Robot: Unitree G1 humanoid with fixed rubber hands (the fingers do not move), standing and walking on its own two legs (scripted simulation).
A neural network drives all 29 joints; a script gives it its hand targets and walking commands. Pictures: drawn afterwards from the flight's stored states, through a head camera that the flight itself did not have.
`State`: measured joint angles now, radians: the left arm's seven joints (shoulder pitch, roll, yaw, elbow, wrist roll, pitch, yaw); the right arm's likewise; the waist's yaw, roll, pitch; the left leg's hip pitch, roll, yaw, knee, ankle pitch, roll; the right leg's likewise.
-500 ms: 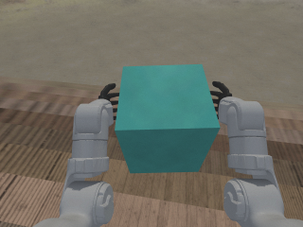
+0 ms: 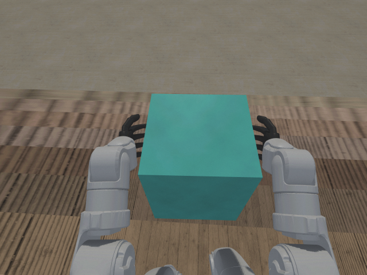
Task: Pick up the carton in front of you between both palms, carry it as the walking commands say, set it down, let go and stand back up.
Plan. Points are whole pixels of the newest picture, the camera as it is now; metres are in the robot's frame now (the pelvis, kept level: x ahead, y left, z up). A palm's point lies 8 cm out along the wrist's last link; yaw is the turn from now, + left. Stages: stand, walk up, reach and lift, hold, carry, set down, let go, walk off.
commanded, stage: carry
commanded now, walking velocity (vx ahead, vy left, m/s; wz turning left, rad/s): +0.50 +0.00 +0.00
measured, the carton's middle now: (196, 161) +0.36 -0.03 +0.01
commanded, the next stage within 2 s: none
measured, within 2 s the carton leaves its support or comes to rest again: neither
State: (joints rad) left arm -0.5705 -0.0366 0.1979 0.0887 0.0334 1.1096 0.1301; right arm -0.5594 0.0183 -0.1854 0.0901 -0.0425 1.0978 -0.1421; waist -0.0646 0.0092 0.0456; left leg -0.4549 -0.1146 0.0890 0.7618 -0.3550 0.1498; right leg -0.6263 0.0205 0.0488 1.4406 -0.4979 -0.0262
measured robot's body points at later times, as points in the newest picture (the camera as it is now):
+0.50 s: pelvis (204, 179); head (216, 21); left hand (145, 85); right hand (227, 75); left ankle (170, 219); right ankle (205, 243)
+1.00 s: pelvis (189, 114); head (185, 3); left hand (162, 55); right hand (220, 53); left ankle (183, 193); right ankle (206, 159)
